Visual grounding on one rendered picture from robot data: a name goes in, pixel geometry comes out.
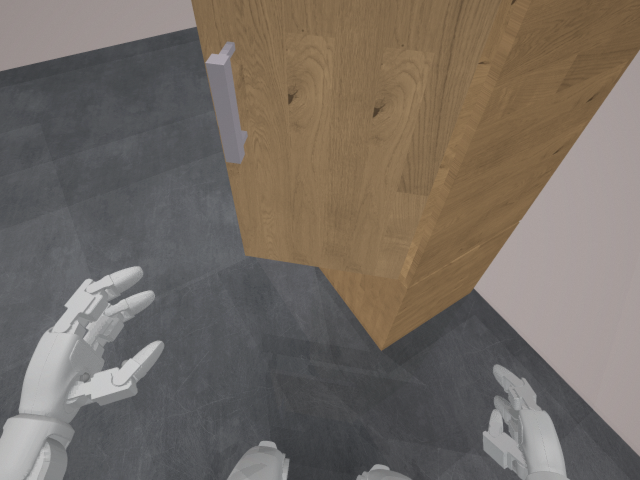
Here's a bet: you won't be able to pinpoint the robot left hand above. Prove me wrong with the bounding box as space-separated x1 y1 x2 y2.
19 266 164 423

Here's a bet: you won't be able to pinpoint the handle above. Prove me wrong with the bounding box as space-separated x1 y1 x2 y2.
205 41 248 164

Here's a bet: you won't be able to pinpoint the robot left forearm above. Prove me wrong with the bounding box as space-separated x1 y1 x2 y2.
0 414 75 480

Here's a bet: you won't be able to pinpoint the robot left thigh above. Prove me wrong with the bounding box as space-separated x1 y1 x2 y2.
227 446 289 480

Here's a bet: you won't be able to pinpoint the robot right shin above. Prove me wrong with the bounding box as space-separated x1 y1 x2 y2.
368 464 390 473

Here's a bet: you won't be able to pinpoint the cupboard door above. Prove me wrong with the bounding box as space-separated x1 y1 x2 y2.
191 0 502 280

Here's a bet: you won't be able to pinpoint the robot right hand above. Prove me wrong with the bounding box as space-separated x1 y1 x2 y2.
483 364 567 480

